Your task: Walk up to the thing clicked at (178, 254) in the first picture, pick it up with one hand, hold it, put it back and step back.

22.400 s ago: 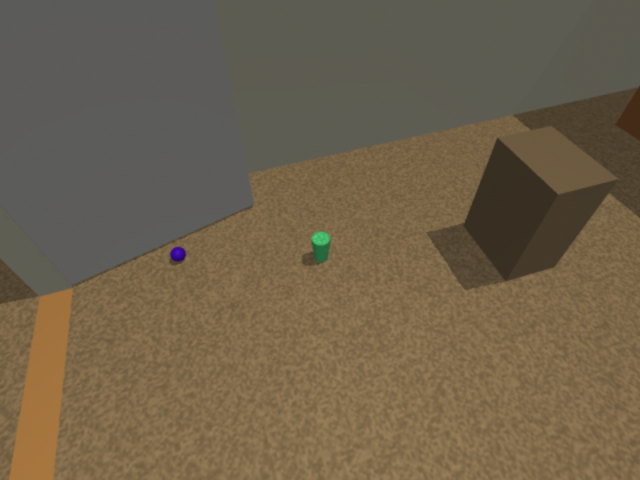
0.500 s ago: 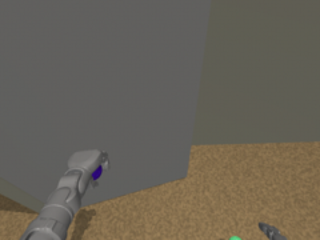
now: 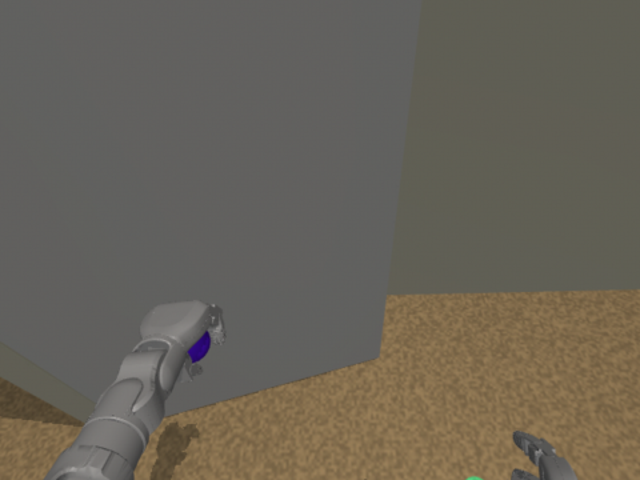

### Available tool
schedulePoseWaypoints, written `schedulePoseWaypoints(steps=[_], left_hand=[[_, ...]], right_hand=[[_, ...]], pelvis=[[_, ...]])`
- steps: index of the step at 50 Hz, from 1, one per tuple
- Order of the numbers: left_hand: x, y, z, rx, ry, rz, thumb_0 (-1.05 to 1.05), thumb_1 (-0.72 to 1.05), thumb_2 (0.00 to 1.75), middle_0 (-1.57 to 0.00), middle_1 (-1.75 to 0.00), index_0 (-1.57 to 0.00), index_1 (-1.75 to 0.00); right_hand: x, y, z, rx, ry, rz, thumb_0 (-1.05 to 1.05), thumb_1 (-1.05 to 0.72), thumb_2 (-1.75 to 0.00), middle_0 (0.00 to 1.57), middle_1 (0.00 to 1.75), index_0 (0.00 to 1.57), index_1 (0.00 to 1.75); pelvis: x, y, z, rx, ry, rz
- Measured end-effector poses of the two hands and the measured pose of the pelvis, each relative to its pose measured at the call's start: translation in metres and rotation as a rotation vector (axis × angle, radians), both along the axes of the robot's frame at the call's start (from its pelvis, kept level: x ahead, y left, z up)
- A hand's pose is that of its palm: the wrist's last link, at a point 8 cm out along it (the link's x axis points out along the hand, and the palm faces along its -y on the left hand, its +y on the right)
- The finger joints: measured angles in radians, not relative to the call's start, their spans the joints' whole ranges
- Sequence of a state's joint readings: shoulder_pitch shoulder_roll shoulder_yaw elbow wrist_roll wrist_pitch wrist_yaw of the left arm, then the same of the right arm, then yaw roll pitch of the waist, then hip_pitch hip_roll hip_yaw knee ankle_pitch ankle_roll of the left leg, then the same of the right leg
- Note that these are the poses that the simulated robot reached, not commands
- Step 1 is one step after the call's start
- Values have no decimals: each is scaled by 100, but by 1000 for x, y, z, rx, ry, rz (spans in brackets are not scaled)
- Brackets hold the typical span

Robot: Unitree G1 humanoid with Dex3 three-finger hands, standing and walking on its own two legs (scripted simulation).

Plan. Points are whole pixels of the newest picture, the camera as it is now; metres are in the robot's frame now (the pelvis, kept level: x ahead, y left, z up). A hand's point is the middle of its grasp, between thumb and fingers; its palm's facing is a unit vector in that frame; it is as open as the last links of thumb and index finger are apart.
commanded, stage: hold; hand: left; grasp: from above
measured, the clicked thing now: (189, 342) +0.32 +0.23 -0.06
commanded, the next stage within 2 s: crouch in 0.84 s
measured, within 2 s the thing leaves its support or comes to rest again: neither
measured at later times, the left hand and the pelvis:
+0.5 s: hand (189, 356) +0.29 +0.22 -0.03, palm faces -0.43 -0.07 -0.90, open 7.3 cm; pelvis +0.00 +0.00 +0.00, yaw +0 degrees
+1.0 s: hand (188, 356) +0.28 +0.22 -0.03, palm faces -0.43 -0.07 -0.90, open 7.3 cm; pelvis +0.00 +0.00 +0.01, yaw +0 degrees
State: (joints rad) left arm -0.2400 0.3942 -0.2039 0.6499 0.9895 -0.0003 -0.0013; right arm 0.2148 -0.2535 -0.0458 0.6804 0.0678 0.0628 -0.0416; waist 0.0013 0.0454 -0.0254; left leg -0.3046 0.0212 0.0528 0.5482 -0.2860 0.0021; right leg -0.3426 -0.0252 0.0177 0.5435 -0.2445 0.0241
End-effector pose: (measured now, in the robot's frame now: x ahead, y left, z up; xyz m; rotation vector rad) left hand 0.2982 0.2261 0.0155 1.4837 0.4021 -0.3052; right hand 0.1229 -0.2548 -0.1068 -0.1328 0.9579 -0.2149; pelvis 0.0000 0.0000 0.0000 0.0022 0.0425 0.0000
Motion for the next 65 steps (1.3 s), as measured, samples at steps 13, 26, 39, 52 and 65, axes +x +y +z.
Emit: schedulePoseWaypoints(steps=[13,26,39,52,65], left_hand=[[-6,-5,9,-7,3,-8,0,23,66,-61,-75,-81,-79],[-9,-7,12,-5,0,-5,-1,23,68,-61,-78,-80,-80],[-11,-9,7,-5,-1,-11,-1,23,67,-61,-78,-80,-80],[-11,-7,10,-5,-5,-6,-1,23,65,-61,-79,-80,-80],[-16,-3,-55,33,21,-5,-2,25,60,-64,-74,-82,-75]], right_hand=[[10,3,5,12,-33,10,1,-92,-90,20,30,20,30],[15,3,8,14,-42,14,1,-92,-90,20,30,20,30],[7,1,6,8,-19,7,1,-92,-90,20,30,20,30],[3,1,7,8,-19,-1,1,-92,-90,20,30,20,30],[-8,-3,-9,-27,54,33,1,-91,-90,20,30,20,30]], pelvis=[[-1,-2,3,3,-21,0],[-2,-4,4,5,-31,0],[-4,-4,5,6,-32,-2],[-4,-3,5,5,-33,-2],[-13,-4,-11,0,64,20]])
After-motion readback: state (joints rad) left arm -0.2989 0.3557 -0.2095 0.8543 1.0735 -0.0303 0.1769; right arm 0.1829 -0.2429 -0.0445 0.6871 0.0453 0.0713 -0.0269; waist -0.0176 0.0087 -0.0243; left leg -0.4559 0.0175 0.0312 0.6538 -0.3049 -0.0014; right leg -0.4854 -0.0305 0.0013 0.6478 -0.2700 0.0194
